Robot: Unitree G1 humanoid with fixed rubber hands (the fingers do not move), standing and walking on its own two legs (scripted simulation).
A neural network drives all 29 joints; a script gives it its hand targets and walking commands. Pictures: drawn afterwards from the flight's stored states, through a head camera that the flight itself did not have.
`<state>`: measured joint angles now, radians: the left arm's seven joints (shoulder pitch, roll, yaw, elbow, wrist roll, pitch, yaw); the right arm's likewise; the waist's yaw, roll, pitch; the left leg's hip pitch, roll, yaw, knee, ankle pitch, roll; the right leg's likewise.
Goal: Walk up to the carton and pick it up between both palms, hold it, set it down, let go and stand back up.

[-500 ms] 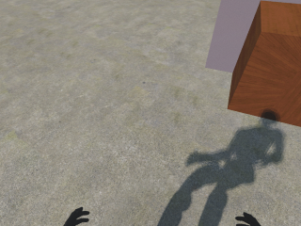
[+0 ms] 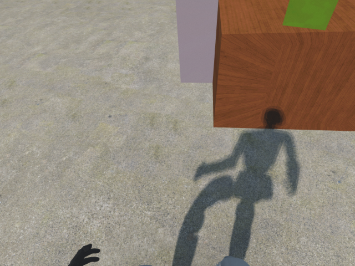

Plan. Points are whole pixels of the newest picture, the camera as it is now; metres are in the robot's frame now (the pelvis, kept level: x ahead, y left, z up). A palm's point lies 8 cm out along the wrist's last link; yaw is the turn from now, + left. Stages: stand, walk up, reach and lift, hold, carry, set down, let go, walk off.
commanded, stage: walk up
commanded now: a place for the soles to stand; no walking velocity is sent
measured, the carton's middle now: out of the picture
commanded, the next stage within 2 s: none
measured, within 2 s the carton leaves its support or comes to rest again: neither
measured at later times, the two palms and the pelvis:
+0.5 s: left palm (131, 172) +0.38 +0.18 -0.08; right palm (353, 257) +0.16 -0.33 -0.06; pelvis +0.20 -0.05 +0.03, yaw -9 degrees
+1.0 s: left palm (175, 148) +0.47 +0.06 -0.08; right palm (349, 135) +0.50 -0.48 -0.06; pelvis +0.41 -0.21 +0.02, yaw -7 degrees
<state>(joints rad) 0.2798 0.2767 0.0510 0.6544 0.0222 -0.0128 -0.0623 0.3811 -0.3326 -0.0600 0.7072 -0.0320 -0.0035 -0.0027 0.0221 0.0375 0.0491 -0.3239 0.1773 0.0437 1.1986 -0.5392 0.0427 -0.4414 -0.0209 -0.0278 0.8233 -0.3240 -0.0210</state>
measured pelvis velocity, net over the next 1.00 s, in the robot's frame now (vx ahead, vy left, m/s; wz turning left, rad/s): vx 0.41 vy -0.21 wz -0.13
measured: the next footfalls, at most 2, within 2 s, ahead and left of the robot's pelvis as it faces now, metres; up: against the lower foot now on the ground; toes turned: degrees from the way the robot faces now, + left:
left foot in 0.26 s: +0.26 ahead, +0.10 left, +0.00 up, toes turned +3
right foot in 0.66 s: +0.42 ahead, -0.29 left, +0.00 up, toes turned -15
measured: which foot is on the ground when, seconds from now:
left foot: up 0.00-0.24, down 0.26-0.68, up 0.70-1.00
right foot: down 0.00-0.26, up 0.28-0.64, down 0.66-1.00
